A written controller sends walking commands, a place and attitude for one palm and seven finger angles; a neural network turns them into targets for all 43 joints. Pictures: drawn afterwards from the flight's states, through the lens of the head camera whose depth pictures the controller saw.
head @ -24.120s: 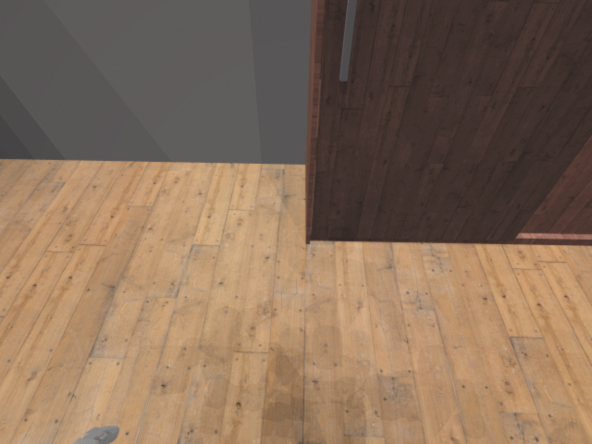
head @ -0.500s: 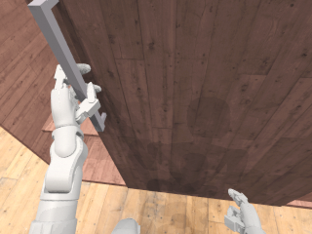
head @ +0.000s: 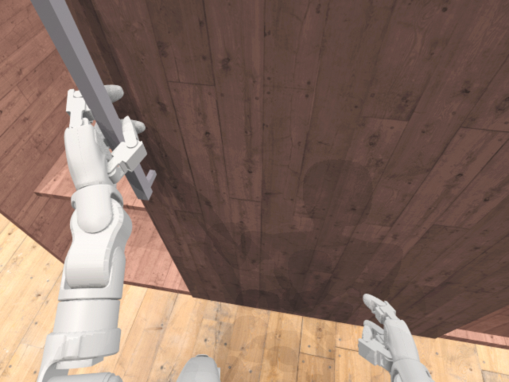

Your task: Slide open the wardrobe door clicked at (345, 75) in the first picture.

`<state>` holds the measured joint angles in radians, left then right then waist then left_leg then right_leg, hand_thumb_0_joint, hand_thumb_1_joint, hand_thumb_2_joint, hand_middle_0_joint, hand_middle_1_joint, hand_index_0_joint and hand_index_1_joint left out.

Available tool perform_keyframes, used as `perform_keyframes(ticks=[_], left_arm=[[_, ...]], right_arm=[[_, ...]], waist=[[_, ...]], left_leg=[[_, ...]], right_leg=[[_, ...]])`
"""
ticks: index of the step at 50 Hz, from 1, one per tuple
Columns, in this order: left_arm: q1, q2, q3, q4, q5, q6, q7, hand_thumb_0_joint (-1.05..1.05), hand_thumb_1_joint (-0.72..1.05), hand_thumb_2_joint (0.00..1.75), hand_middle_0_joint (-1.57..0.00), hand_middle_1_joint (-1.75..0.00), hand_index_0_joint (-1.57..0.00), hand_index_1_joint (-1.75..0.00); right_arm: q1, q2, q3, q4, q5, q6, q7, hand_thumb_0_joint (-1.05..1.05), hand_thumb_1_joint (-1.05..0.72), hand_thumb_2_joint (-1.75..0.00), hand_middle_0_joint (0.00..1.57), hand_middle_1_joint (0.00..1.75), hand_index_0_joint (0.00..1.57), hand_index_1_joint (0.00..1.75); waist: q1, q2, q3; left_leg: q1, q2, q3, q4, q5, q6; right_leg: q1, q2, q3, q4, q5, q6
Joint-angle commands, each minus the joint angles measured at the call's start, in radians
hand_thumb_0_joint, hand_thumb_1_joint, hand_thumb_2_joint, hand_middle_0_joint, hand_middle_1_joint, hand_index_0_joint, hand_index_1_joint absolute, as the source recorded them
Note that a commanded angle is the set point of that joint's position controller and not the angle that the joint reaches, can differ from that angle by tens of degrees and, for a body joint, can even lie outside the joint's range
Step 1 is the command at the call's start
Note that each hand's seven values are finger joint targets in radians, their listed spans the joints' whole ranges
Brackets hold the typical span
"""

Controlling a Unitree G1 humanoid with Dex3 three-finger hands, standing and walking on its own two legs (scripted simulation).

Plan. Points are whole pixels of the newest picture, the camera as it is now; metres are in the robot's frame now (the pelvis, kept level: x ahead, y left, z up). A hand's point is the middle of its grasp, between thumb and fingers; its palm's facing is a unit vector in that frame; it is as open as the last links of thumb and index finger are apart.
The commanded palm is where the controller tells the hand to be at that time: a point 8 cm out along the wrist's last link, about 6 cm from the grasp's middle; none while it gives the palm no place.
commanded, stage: step sideways, sliding the door along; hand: left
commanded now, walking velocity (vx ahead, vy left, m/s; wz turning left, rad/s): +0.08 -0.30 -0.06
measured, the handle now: (115, 113) +0.40 +0.26 +0.20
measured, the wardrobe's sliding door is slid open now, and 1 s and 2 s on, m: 0.43 0.43 0.43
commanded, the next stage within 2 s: stop walking and hold the door there in 0.16 s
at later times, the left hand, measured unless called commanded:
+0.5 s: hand (130, 148) +0.36 +0.23 +0.17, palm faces +0.52 -0.81 -0.27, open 6.7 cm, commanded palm +0.32 +0.25 +0.15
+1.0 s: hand (132, 146) +0.36 +0.22 +0.18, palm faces +0.48 -0.85 -0.19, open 6.4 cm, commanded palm +0.32 +0.25 +0.15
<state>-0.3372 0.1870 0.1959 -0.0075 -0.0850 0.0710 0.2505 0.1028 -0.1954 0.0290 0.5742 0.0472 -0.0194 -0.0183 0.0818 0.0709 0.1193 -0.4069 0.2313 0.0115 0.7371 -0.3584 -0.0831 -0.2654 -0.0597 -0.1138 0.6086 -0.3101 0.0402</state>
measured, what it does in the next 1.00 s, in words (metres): steps on the spot: left foot, then right foot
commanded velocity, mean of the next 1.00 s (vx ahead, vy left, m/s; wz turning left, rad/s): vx -0.02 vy -0.03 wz -0.02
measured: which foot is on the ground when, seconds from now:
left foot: up 0.00-0.06, down 0.08-0.38, up 0.40-0.54, down 0.56-1.00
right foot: down 0.00-0.08, up 0.10-0.36, down 0.38-1.00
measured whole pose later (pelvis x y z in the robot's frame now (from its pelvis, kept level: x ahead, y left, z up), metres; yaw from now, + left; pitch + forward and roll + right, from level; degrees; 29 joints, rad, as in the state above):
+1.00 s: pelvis -0.01 -0.06 +0.02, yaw -8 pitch -2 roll -1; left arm -0.24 0.45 0.41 0.51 -0.05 -0.07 0.18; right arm 0.31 -0.28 0.00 0.74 0.03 -0.05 -0.11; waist -0.02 0.04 -0.10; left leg -0.28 0.06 0.16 0.49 -0.17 0.03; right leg -0.25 -0.01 -0.05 0.46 -0.17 0.00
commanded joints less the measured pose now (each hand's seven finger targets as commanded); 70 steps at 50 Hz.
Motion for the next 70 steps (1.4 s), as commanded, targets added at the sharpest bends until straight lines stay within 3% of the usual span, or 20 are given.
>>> perform_keyframes(ticks=[1,3,4,5,6,13,14,16,17,19,21,22,27,28,30,35,42,48,61,70], left_arm=[[-0.411,0.058,-0.263,-0.462,0.028,-0.194,-0.091,0.0,0.9,0.9,-0.45,-1.4,-0.45,-1.4],[-0.443,-0.005,-0.308,-0.462,0.019,-0.211,-0.109,0.0,0.9,0.9,-0.45,-1.4,-0.45,-1.4],[-0.411,-0.032,-0.332,-0.487,-0.003,-0.213,-0.123,0.0,0.9,0.9,-0.45,-1.4,-0.45,-1.4],[-0.377,-0.073,-0.346,-0.424,0.005,-0.193,-0.143,0.0,0.9,0.9,-0.45,-1.4,-0.45,-1.4],[-0.478,-0.062,-0.352,-0.507,0.017,-0.199,-0.15,0.0,0.9,0.9,-0.45,-1.4,-0.45,-1.4],[-0.366,0.029,-0.256,-0.439,0.017,-0.182,-0.134,0.0,0.9,0.9,-0.45,-1.4,-0.45,-1.4],[-0.137,0.583,0.333,-0.046,0.04,-0.184,-0.083,0.0,0.9,0.9,-0.45,-1.4,-0.45,-1.4],[-0.171,0.366,0.132,-0.159,0.027,-0.199,-0.118,0.0,0.9,0.9,-0.45,-1.4,-0.45,-1.4],[-0.169,0.412,0.175,-0.146,0.033,-0.213,-0.114,0.0,0.9,0.9,-0.45,-1.4,-0.45,-1.4],[-0.061,0.549,0.272,0.014,0.052,-0.199,-0.094,0.0,0.9,0.9,-0.45,-1.4,-0.45,-1.4],[-0.057,0.619,0.377,0.042,0.041,-0.191,-0.082,0.0,0.9,0.9,-0.45,-1.4,-0.45,-1.4],[-0.111,0.52,0.279,-0.011,0.035,-0.19,-0.089,0.0,0.9,0.9,-0.45,-1.4,-0.45,-1.4],[-0.119,0.472,0.248,0.043,0.042,-0.196,-0.085,0.0,0.9,0.9,-0.45,-1.4,-0.45,-1.4],[-0.12,0.442,0.219,0.023,0.038,-0.204,-0.087,0.0,0.9,0.9,-0.45,-1.4,-0.45,-1.4],[-0.112,0.329,0.099,0.031,0.041,-0.212,-0.097,0.0,0.9,0.9,-0.45,-1.4,-0.45,-1.4],[-0.09,0.443,0.19,0.1,0.06,-0.206,-0.07,0.0,0.9,0.9,-0.45,-1.4,-0.45,-1.4],[-0.123,0.54,0.27,0.241,0.058,-0.199,-0.079,0.0,0.9,0.9,-0.45,-1.4,-0.45,-1.4],[-0.208,0.531,0.228,0.33,0.065,-0.211,-0.082,0.0,0.9,0.9,-0.45,-1.4,-0.45,-1.4],[-0.262,0.443,0.137,0.356,0.07,-0.234,-0.094,0.0,0.9,0.9,-0.45,-1.4,-0.45,-1.4],[-0.266,0.471,0.141,0.295,0.054,-0.21,-0.091,0.0,0.9,0.9,-0.45,-1.4,-0.45,-1.4]], right_arm=[[-0.079,-0.098,-0.076,-0.094,0.001,-0.051,-0.042,0.0,-0.9,-0.9,0.2,0.3,0.2,0.3],[-0.054,-0.106,-0.079,-0.092,-0.007,-0.032,-0.047,0.0,-0.9,-0.9,0.2,0.3,0.2,0.3],[-0.076,-0.167,-0.103,-0.128,-0.014,-0.022,-0.044,0.0,-0.9,-0.9,0.2,0.3,0.2,0.3],[-0.121,-0.159,-0.09,-0.157,-0.004,-0.007,-0.009,0.0,-0.9,-0.9,0.2,0.3,0.2,0.3],[-0.137,-0.148,-0.093,-0.153,0.003,-0.003,0.012,0.0,-0.9,-0.9,0.2,0.3,0.2,0.3],[-0.081,-0.164,-0.103,-0.167,0.003,-0.023,0.016,0.0,-0.9,-0.9,0.2,0.3,0.2,0.3],[-0.017,-0.223,-0.125,-0.098,0.004,-0.012,-0.016,0.0,-0.9,-0.9,0.2,0.3,0.2,0.3],[-0.05,-0.188,-0.098,-0.144,0.001,-0.022,-0.01,0.0,-0.9,-0.9,0.2,0.3,0.2,0.3],[-0.041,-0.18,-0.095,-0.133,0.007,-0.04,-0.015,0.0,-0.9,-0.9,0.2,0.3,0.2,0.3],[-0.048,-0.142,-0.077,-0.12,0.004,-0.072,-0.032,0.0,-0.9,-0.9,0.2,0.3,0.2,0.3],[-0.015,-0.155,-0.071,-0.061,0.005,-0.102,-0.056,0.0,-0.9,-0.9,0.2,0.3,0.2,0.3],[-0.041,-0.159,-0.073,-0.072,0.013,-0.104,-0.065,0.0,-0.9,-0.9,0.2,0.3,0.2,0.3],[-0.045,-0.184,-0.072,-0.045,0.0,-0.07,-0.101,0.0,-0.9,-0.9,0.2,0.3,0.2,0.3],[-0.058,-0.215,-0.085,-0.062,0.0,-0.067,-0.098,0.0,-0.9,-0.9,0.2,0.3,0.2,0.3],[-0.054,-0.192,-0.061,-0.064,-0.006,-0.06,-0.088,0.0,-0.9,-0.9,0.2,0.3,0.2,0.3],[-0.003,-0.208,-0.064,-0.033,-0.014,-0.084,-0.092,0.0,-0.9,-0.9,0.2,0.3,0.2,0.3],[0.017,-0.222,-0.077,-0.021,-0.015,-0.085,-0.099,0.0,-0.9,-0.9,0.2,0.3,0.2,0.3],[0.04,-0.226,-0.076,0.0,-0.015,-0.084,-0.102,0.0,-0.9,-0.9,0.2,0.3,0.2,0.3],[0.04,-0.217,-0.068,-0.001,-0.006,-0.083,-0.105,0.0,-0.9,-0.9,0.2,0.3,0.2,0.3],[0.019,-0.21,-0.089,-0.034,0.006,-0.024,-0.076,0.0,-0.9,-0.9,0.2,0.3,0.2,0.3]], waist=[[-0.07,-0.329,-0.485],[-0.12,-0.131,-0.496],[-0.116,0.215,-0.506],[-0.069,0.201,-0.533],[-0.086,0.18,-0.49],[-0.091,0.273,-0.424],[-0.072,0.242,-0.43],[-0.065,0.259,-0.418],[-0.062,0.187,-0.424],[-0.062,-0.27,-0.402],[-0.06,-0.318,-0.476],[-0.06,-0.389,-0.484],[-0.084,-0.168,-0.433],[-0.064,-0.021,-0.402],[-0.079,0.255,-0.306],[-0.071,0.091,-0.303],[-0.075,-0.044,-0.305],[-0.08,-0.021,-0.273],[-0.073,0.019,-0.254],[-0.069,-0.224,-0.287]], left_leg=[[-0.099,-0.145,0.079,0.144,-0.167,0.034],[0.305,-0.068,0.05,-0.207,0.316,0.071],[0.587,0.206,-0.287,-0.265,0.928,0.191],[0.547,0.315,-0.36,-0.32,0.827,0.229],[0.476,0.274,-0.298,-0.333,0.562,0.218],[0.462,0.182,0.002,-0.3,0.703,0.16],[0.465,0.164,0.041,-0.296,0.715,0.153],[0.41,0.132,0.063,-0.17,0.66,0.112],[0.354,0.065,0.106,-0.065,0.52,0.076],[-0.132,-0.167,0.088,0.284,-0.253,0.025],[-0.14,-0.174,0.021,0.344,-0.255,0.025],[-0.15,-0.179,-0.004,0.331,-0.23,0.03],[0.246,-0.159,0.047,-0.234,0.283,0.06],[0.258,-0.042,-0.065,-0.266,0.417,0.099],[0.173,0.041,-0.213,-0.503,0.147,0.149],[0.299,0.035,-0.119,-0.432,0.378,0.164],[0.174,-0.084,0.02,-0.353,0.087,0.079],[0.198,-0.09,-0.002,-0.377,-0.051,0.093],[0.168,-0.07,-0.023,-0.451,-0.066,0.106],[0.105,-0.181,-0.008,-0.073,0.073,0.074]], right_leg=[[0.415,-0.24,0.221,0.024,1.089,-0.208],[0.097,-0.146,0.078,0.2,0.755,-0.098],[-0.245,0.016,0.044,0.39,0.103,0.011],[-0.249,0.019,0.163,0.54,-0.257,-0.003],[-0.269,0.023,0.177,0.623,-0.22,-0.013],[-0.125,0.027,0.043,0.237,-0.067,-0.009],[-0.125,0.06,0.007,0.225,-0.082,0.002],[-0.015,0.055,0.003,-0.063,0.035,-0.013],[0.063,0.029,0.023,-0.189,0.193,-0.024],[0.308,-0.284,0.39,-0.164,1.016,-0.188],[0.332,-0.28,0.35,-0.086,1.177,-0.199],[0.37,-0.269,0.334,-0.053,1.163,-0.194],[0.087,-0.143,0.153,-0.028,0.55,-0.074],[-0.004,-0.064,0.104,-0.021,0.246,-0.033],[-0.076,0.049,0.068,0.159,-0.185,-0.03],[-0.053,0.02,0.076,-0.049,-0.092,-0.025],[0.018,-0.048,0.166,-0.247,0.108,-0.061],[-0.091,-0.049,0.187,-0.306,-0.139,-0.066],[-0.039,-0.022,0.133,-0.228,-0.023,-0.05],[-0.02,-0.326,0.332,-0.259,0.167,-0.156]])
